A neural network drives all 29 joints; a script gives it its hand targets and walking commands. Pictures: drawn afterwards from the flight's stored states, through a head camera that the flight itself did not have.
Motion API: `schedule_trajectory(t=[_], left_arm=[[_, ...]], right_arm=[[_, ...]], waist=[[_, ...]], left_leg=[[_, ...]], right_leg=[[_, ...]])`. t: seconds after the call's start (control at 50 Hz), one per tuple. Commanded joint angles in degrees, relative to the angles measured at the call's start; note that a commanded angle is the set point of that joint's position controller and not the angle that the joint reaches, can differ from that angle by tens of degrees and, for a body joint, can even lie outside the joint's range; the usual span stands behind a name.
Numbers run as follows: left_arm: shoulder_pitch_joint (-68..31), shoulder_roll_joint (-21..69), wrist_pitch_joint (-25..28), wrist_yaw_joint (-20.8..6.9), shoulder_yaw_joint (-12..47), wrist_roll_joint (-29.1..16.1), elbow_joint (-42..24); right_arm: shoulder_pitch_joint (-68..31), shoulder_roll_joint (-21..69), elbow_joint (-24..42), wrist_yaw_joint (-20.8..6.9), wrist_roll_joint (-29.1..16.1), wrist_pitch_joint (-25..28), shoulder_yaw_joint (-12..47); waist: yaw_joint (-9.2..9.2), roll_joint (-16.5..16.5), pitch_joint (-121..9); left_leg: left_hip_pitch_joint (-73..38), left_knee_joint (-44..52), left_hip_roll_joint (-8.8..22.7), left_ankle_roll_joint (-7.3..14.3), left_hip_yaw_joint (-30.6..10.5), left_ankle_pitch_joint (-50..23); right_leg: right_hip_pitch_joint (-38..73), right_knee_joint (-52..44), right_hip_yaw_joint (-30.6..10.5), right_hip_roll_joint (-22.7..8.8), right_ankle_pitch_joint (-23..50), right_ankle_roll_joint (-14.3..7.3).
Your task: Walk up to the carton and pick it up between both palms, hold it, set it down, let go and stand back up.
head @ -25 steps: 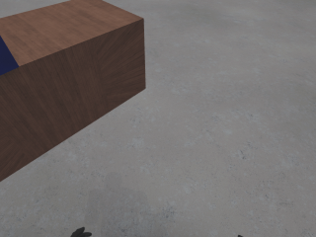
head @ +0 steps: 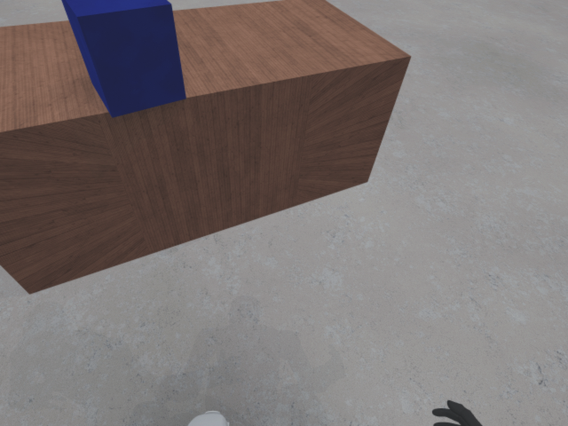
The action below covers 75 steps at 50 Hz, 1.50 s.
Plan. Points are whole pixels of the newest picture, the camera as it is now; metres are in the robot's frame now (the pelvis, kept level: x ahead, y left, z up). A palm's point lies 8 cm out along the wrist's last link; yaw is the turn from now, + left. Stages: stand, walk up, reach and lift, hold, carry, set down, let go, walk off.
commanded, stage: walk up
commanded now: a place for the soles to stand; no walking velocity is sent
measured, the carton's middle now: (127, 48) +0.97 +0.48 +0.04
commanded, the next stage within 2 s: none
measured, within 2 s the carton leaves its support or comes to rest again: neither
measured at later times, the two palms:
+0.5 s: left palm (64, 422) +0.14 +0.30 -0.08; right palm (391, 319) +0.34 -0.18 -0.11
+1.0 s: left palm (37, 321) +0.27 +0.42 -0.10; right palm (306, 219) +0.53 -0.02 -0.08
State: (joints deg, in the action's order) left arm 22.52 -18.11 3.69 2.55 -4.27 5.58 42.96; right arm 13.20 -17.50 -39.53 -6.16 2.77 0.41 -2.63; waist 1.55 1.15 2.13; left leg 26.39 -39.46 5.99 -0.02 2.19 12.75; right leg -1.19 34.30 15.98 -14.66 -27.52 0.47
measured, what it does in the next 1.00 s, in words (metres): walks ahead, turning left: right foot, then left foot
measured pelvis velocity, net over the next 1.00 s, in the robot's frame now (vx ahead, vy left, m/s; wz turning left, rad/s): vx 0.35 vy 0.17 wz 0.56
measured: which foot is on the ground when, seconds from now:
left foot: down 0.00-0.38, up 0.40-0.78, down 0.80-1.00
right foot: down 0.00-0.02, up 0.04-0.34, down 0.36-0.80, up 0.82-1.00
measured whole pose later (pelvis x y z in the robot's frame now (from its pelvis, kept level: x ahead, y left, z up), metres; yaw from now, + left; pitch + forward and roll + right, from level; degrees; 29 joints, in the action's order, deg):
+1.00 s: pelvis +0.35 +0.17 +0.02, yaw +32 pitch -2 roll -1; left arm 21.6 -15.5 1.9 -1.4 -0.5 2.8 38.2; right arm 20.3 -12.7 -41.9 0.0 1.5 2.9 -2.4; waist -1.3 2.1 3.0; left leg 17.9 -34.0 -1.9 2.9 -0.3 14.3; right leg -28.5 61.3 1.1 -5.0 -24.7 0.4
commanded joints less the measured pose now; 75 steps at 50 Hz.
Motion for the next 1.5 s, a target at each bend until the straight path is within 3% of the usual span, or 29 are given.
schedule_trajectory(t=[0.0,0.02,0.04,0.06,0.14,0.28,0.34,0.36,0.38,0.4,0.42,0.5,0.58,0.64,0.7,0.76,0.78,0.8,0.82,0.94,1.08,1.14,1.16,1.18,1.2,1.22,1.3,1.44,1.48], left_arm=[[-0.8,-2.5,-1.1,-2.0,1.3,-0.6,-5.9],[-0.5,0.5,-1.8,-3.5,2.7,-1.4,-9.5],[-2.1,-2.3,-2.0,-4.2,2.3,-3.3,-12.6],[-5.6,-3.4,-1.5,-4.6,2.6,-3.9,-13.8],[0.3,-4.0,-0.2,-3.6,2.7,-3.5,-10.9],[-1.6,0.0,-0.1,-3.1,3.0,-3.0,-12.4],[8.0,-1.3,0.3,-1.9,1.7,-2.1,-10.1],[12.1,-3.6,0.8,-1.2,1.0,-1.7,-9.7],[13.1,-7.1,1.0,-0.3,0.6,-2.3,-10.4],[8.6,-9.1,0.5,0.7,0.3,-4.0,-9.9],[6.6,-6.9,1.1,1.0,1.0,-4.8,-9.6],[4.4,-1.9,3.7,-0.5,2.5,-3.7,-6.2],[7.7,-0.7,4.0,-1.4,2.6,-2.7,-3.0],[9.8,-3.1,3.1,-1.8,2.2,-2.4,-2.1],[10.7,-5.8,1.6,-1.6,1.8,-2.1,-1.8],[10.5,-4.5,-1.2,-1.7,3.1,-1.4,-2.0],[12.3,-1.0,-1.6,-2.2,4.6,-1.2,-3.8],[12.4,-1.4,-1.8,-3.0,4.3,-3.2,-8.3],[7.8,-2.8,-2.0,-3.5,3.6,-4.0,-10.1],[9.0,-0.8,-1.6,-4.0,2.7,-2.7,-5.5],[-0.6,1.1,-0.8,-4.7,2.3,-2.5,-7.5],[3.5,0.4,0.1,-3.6,1.1,-2.2,-7.1],[7.9,-0.6,0.6,-3.0,0.5,-2.4,-6.9],[14.0,-3.6,1.1,-2.3,-0.2,-2.1,-7.0],[15.1,-9.4,0.7,-1.4,-1.6,-3.4,-7.5],[14.1,-8.3,0.1,-0.9,-1.4,-4.5,-6.0],[7.6,-2.7,1.5,-1.5,1.1,-4.1,-4.0],[7.2,-1.8,1.9,-1.9,1.7,-3.9,-0.6],[7.7,-3.6,0.8,-2.1,1.4,-3.8,-0.9]], right_arm=[[17.9,-9.3,-2.6,3.2,0.2,0.9,-4.2],[18.6,-13.6,-1.0,4.1,-1.6,0.6,-4.8],[17.5,-17.9,0.1,5.0,-3.8,-0.2,-5.5],[14.6,-16.6,1.2,5.7,-4.7,-0.8,-5.1],[6.9,-7.7,3.1,5.6,-2.0,0.3,-2.7],[6.6,-6.2,1.3,4.2,-0.1,1.0,-2.7],[5.8,-3.2,1.1,3.9,0.3,0.4,-1.1],[6.6,0.2,1.7,3.6,0.3,0.3,0.1],[9.3,1.7,2.6,3.4,0.5,0.0,0.7],[9.8,-2.1,3.3,3.6,1.1,-0.4,-0.3],[8.8,-4.0,3.2,3.4,1.3,-0.4,-0.8],[9.7,-1.2,-0.4,2.7,1.2,1.0,-0.6],[2.4,3.4,1.3,2.2,1.1,1.1,1.2],[-4.6,5.0,3.4,1.9,0.7,1.4,2.4],[-4.6,4.0,3.3,1.8,1.2,1.7,1.9],[10.6,-1.8,-0.6,3.7,1.3,2.2,-1.8],[16.8,-5.6,-0.5,4.8,1.5,2.0,-3.6],[17.2,-11.1,2.6,6.0,-1.5,1.8,-4.6],[15.8,-10.7,2.7,7.1,-4.1,0.8,-4.9],[8.0,-1.5,0.7,6.3,-1.0,3.6,-1.6],[10.0,-4.5,-2.2,5.2,-0.5,3.3,-2.2],[9.9,-4.9,-2.6,4.8,-0.1,2.3,-1.3],[10.2,-2.7,-2.3,4.7,0.3,2.0,-0.1],[11.5,2.6,-1.4,4.5,0.4,2.1,2.2],[13.9,0.6,0.9,4.5,0.5,1.7,1.5],[13.3,-2.4,1.2,4.7,1.3,1.3,0.9],[9.6,-3.1,0.7,4.3,1.3,1.3,0.6],[2.5,3.8,-0.9,3.8,0.4,1.0,2.7],[1.3,3.7,-1.5,4.5,0.1,1.2,2.4]], waist=[[-9.27,-14.2,-5.2],[-7.97,-19.4,-3.3],[-8.44,-15.9,-6.2],[-8.13,-11.1,-2.0],[-2.42,-8.5,1.5],[-1.66,-6.9,1.0],[3.28,-1.3,-1.1],[5.10,7.0,-1.9],[3.60,11.6,0.1],[0.49,6.1,6.5],[-0.27,1.5,11.4],[-1.78,5.5,6.1],[-1.23,6.6,1.2],[0.47,7.5,1.2],[0.41,8.1,1.8],[-6.63,-2.2,-3.1],[-8.96,-10.3,-9.2],[-8.69,-12.4,-11.8],[-9.11,-7.0,-7.3],[-1.54,-8.7,0.4],[-3.44,-9.2,2.8],[-0.42,-4.5,2.7],[1.86,-1.5,1.6],[4.39,8.8,-1.8],[2.57,9.9,0.9],[1.53,4.2,3.7],[0.55,4.7,3.3],[-1.20,7.6,1.5],[-1.03,8.0,1.0]], left_leg=[[-26.9,6.2,-5.6,4.4,-7.5,6.6],[-28.8,12.6,3.3,7.1,-30.6,9.8],[-27.4,25.2,9.7,14.5,-47.7,25.4],[-22.6,28.2,10.2,14.0,-46.0,33.2],[-3.8,22.3,4.3,12.2,-27.8,20.6],[4.3,19.1,0.1,11.3,-22.3,24.1],[16.9,6.3,-5.4,6.0,-17.8,31.8],[20.4,-9.1,-9.8,3.0,-12.4,29.5],[22.2,-27.0,-13.3,0.3,-8.6,24.2],[25.0,-32.3,-9.2,-1.0,-10.0,21.1],[25.6,-34.7,-7.1,-2.0,-10.8,16.1],[18.0,-27.2,-4.3,-2.3,-9.2,2.9],[14.9,-18.3,-5.5,-2.1,-2.9,-3.5],[8.8,-4.6,-5.7,-0.5,0.6,-7.7],[1.0,1.9,-6.1,1.1,1.7,-7.3],[-22.5,5.4,-8.8,3.9,0.5,-0.7],[-30.7,3.6,1.7,6.3,-15.9,3.7],[-31.0,16.6,13.1,12.1,-45.1,13.0],[-26.0,23.6,14.0,13.6,-47.5,19.3],[-7.2,23.5,5.6,13.0,-22.1,8.4],[-2.7,23.0,3.3,11.4,-14.7,19.9],[2.9,14.2,1.4,8.7,-13.2,25.3],[6.2,6.4,-0.7,6.8,-11.2,25.2],[10.8,-14.1,-5.9,2.8,-4.3,20.3],[18.8,-25.5,-9.4,0.2,-2.4,24.4],[19.8,-30.0,-4.7,-0.6,-5.6,20.6],[16.0,-23.2,-0.7,-2.4,-4.9,10.3],[-0.4,-5.3,-4.0,-0.7,3.0,-7.2],[-8.4,-0.9,-6.6,0.5,4.5,-10.6]], right_leg=[[-22.3,27.9,0.9,5.7,3.0,-4.1],[-34.9,39.7,-7.2,10.1,-13.3,-1.8],[-40.1,43.9,-14.1,11.4,-11.5,-0.7],[-40.9,43.5,-17.4,8.4,-7.9,-0.9],[-26.3,28.9,-16.5,7.3,-4.4,-1.0],[-16.0,10.7,-13.2,12.2,11.3,-1.6],[3.4,2.6,-12.2,15.2,11.6,-2.6],[5.5,-4.4,-24.2,6.4,-2.3,-3.5],[-1.1,-19.5,-52.6,-10.2,-25.1,-4.8],[-8.3,-28.3,-64.3,-15.9,-37.6,-8.7],[-12.1,-28.8,-62.7,-15.9,-35.0,-8.2],[-9.5,-22.6,-27.7,-4.0,1.9,-5.3],[-4.1,-16.8,-11.3,0.6,31.9,-7.3],[-3.1,-15.5,-5.7,0.6,35.2,-7.6],[-4.1,-14.3,-5.3,-2.9,29.4,-8.2],[-12.4,9.5,-0.5,0.0,24.0,-7.2],[-22.0,28.0,-1.4,3.0,9.9,-4.7],[-32.2,39.2,-9.5,11.6,-7.1,-1.6],[-35.0,42.0,-16.6,9.5,-4.5,-1.1],[-28.1,28.7,-16.7,8.7,2.5,0.1],[-20.9,7.5,-12.3,11.8,14.1,-0.6],[-7.0,-0.1,-10.8,15.1,14.1,-2.3],[-1.6,-1.7,-14.2,13.5,10.0,-3.0],[2.6,-10.4,-34.1,-0.3,-3.2,-4.8],[1.0,-21.7,-57.9,-11.0,-15.4,-9.5],[-2.3,-23.0,-59.5,-12.3,-17.0,-12.9],[-7.5,-21.9,-35.9,-3.6,1.1,-12.0],[-13.6,-12.2,-16.0,3.7,41.9,-8.5],[-16.0,-8.4,-15.6,3.9,42.6,-7.9]])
